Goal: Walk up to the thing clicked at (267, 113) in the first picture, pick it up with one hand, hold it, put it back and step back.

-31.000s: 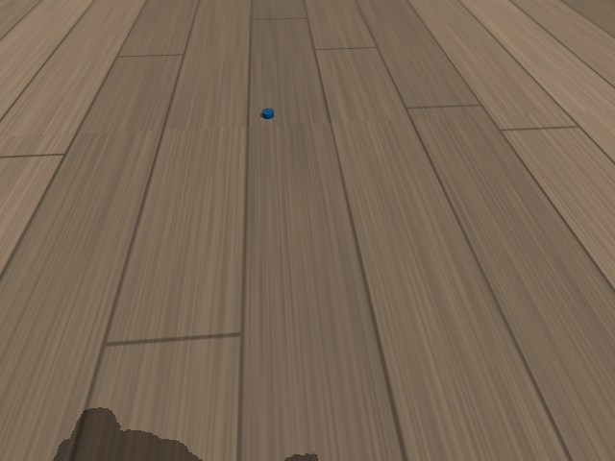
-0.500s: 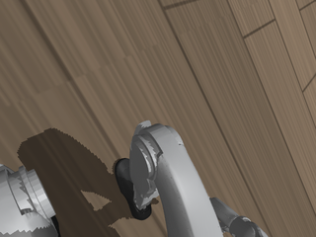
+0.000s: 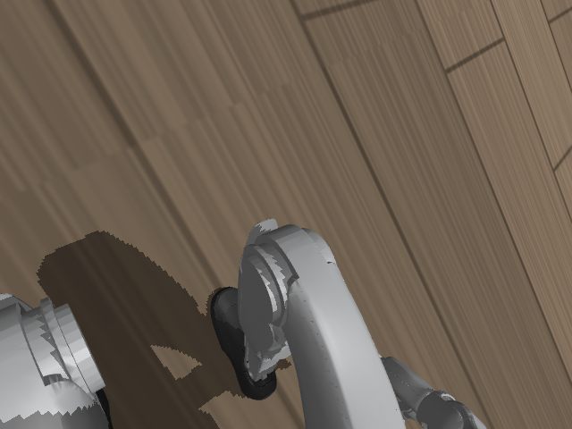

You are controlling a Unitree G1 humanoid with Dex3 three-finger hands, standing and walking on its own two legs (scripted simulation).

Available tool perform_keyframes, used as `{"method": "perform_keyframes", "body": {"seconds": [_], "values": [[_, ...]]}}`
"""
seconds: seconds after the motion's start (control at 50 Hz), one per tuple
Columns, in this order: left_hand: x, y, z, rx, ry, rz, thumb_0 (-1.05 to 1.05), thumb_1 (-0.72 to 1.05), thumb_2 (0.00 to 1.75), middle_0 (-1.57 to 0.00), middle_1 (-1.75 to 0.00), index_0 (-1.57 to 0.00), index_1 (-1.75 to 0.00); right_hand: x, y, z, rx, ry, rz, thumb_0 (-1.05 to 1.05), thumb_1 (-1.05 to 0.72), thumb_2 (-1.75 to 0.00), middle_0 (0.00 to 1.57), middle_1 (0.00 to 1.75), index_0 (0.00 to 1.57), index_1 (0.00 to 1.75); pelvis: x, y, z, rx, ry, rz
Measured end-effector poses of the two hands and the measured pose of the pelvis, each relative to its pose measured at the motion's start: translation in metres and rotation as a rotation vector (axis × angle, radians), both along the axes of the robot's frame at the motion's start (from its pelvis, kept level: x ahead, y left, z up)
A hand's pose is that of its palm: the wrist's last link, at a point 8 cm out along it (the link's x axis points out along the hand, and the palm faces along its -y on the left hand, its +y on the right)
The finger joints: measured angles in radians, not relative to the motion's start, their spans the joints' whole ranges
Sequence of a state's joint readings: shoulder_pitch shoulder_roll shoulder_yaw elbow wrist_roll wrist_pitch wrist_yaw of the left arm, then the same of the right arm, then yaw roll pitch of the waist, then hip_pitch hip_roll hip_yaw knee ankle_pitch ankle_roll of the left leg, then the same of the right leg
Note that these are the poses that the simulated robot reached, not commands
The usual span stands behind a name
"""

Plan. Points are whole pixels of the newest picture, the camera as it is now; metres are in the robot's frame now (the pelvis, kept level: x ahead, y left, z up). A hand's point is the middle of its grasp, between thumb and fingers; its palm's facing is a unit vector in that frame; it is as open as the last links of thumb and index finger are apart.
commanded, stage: settle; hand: left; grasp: from above
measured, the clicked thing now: out of the picture +0.44 +0.41 -0.28
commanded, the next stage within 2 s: lift in 0.92 s
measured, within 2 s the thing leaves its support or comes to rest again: leaves its support in 0.26 s
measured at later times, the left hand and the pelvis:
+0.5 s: hand out of the picture +0.42 +0.41 -0.20, palm faces -0.40 -0.16 -0.90, open 7.8 cm; pelvis +0.00 +0.00 +0.01, yaw +1 degrees
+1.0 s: hand out of the picture +0.42 +0.41 -0.13, palm faces -0.42 -0.13 -0.90, open 7.8 cm; pelvis +0.00 -0.01 +0.02, yaw +5 degrees
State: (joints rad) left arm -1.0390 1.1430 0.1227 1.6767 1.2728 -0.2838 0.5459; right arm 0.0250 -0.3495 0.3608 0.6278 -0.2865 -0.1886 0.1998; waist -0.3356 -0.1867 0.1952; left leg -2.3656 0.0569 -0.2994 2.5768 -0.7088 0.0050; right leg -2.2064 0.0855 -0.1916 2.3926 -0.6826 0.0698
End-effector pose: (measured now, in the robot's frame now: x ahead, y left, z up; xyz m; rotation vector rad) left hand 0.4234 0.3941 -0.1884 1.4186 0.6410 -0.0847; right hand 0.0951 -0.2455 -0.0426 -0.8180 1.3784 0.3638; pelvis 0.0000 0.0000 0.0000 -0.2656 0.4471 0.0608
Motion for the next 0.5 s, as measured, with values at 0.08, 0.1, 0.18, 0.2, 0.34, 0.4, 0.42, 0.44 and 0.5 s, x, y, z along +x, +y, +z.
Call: {"method": "perform_keyframes", "body": {"seconds": [0.08,0.1,0.18,0.2,0.34,0.4,0.42,0.44,0.5], "values": [[0.000,0.000,0.000,-0.002,0.004,0.004,-0.04,0.28,0.35,-0.62,-0.53,-0.81,-0.54,-0.001,0.000,0.000,0.001,0.003,-0.003,0.00,-0.89,-0.89,0.20,0.30,0.20,0.30,0.000,0.000,0.000,0.001,0.000,0.000],[0.000,0.000,0.000,-0.001,0.005,0.003,-0.04,0.28,0.34,-0.62,-0.53,-0.82,-0.54,-0.001,0.000,-0.001,0.001,0.004,-0.004,0.00,-0.89,-0.89,0.20,0.30,0.20,0.30,0.000,0.000,0.000,0.001,-0.001,0.001],[0.001,0.000,0.002,-0.003,0.003,0.004,-0.03,0.27,0.33,-0.63,-0.53,-0.84,-0.52,-0.002,0.000,-0.001,0.002,0.009,-0.008,0.00,-0.89,-0.90,0.20,0.30,0.20,0.30,0.000,0.000,0.001,0.002,0.001,0.000],[0.002,0.000,0.002,-0.004,0.000,0.006,-0.03,0.27,0.33,-0.64,-0.53,-0.84,-0.52,-0.003,0.000,0.000,0.002,0.010,-0.010,0.00,-0.90,-0.90,0.20,0.30,0.20,0.30,0.000,0.000,0.001,0.002,0.002,0.001],[0.006,0.003,0.014,0.003,-0.028,0.002,-0.04,0.26,0.32,-0.66,-0.51,-0.87,-0.49,-0.002,0.000,-0.001,0.003,0.001,-0.029,0.00,-0.90,-0.90,0.20,0.30,0.20,0.30,0.000,0.000,0.002,0.001,0.012,0.003],[0.005,0.006,0.023,0.008,-0.033,0.008,-0.04,0.26,0.31,-0.67,-0.51,-0.88,-0.49,0.000,0.000,-0.002,0.007,-0.008,-0.039,0.00,-0.90,-0.90,0.20,0.30,0.20,0.30,0.001,0.000,0.003,0.002,0.020,0.006],[0.004,0.008,0.026,0.011,-0.034,0.010,-0.04,0.26,0.31,-0.67,-0.51,-0.88,-0.48,0.002,0.000,-0.002,0.009,-0.011,-0.042,0.00,-0.90,-0.90,0.20,0.30,0.20,0.30,0.001,0.000,0.004,0.002,0.023,0.007],[0.004,0.009,0.029,0.014,-0.033,0.012,-0.04,0.26,0.31,-0.67,-0.50,-0.88,-0.48,0.003,0.000,-0.003,0.011,-0.014,-0.046,0.00,-0.90,-0.90,0.20,0.30,0.20,0.30,0.001,0.000,0.004,0.003,0.027,0.009],[0.002,0.014,0.042,0.025,-0.030,0.013,-0.04,0.26,0.30,-0.67,-0.50,-0.89,-0.47,0.006,-0.001,-0.005,0.021,-0.027,-0.062,0.00,-0.90,-0.90,0.20,0.30,0.20,0.30,0.001,-0.001,0.006,0.008,0.038,0.016]]}}
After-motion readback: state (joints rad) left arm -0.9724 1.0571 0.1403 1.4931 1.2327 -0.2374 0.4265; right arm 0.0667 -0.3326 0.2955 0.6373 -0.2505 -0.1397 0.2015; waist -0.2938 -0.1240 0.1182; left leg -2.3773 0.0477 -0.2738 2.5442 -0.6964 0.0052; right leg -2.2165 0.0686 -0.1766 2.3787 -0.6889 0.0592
